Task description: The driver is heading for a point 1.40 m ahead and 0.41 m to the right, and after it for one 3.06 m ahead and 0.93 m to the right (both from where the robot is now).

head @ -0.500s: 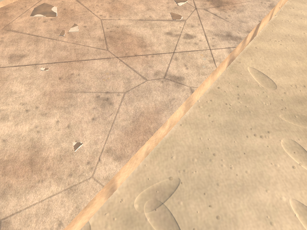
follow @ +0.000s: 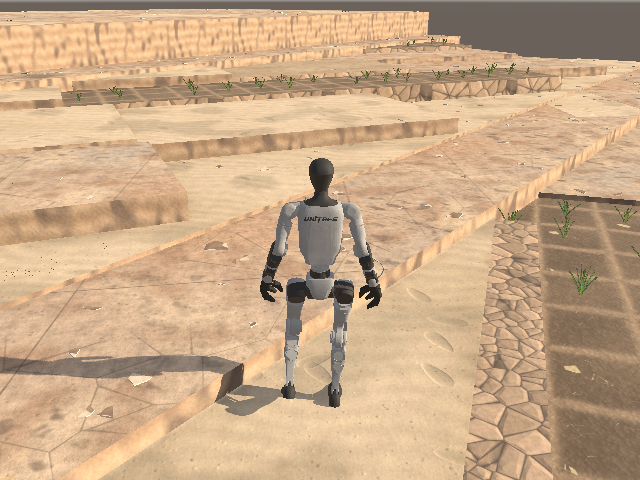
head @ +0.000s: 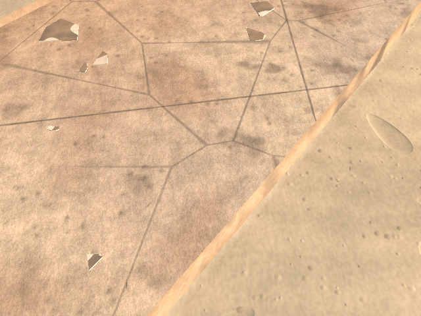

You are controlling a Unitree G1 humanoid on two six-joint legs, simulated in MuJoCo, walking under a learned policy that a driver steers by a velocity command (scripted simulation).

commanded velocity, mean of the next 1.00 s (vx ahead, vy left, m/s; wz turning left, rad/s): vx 0.50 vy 0.00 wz -0.28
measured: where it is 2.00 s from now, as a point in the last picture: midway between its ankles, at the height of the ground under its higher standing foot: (327, 205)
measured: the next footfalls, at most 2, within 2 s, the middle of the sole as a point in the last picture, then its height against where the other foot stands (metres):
left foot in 0.32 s outside the picture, level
right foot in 0.84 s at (267, 288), level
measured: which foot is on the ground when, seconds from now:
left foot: up 0.00-0.30, down 0.32-0.84, up 0.86-1.00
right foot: down 0.00-0.34, up 0.36-0.82, down 0.84-1.00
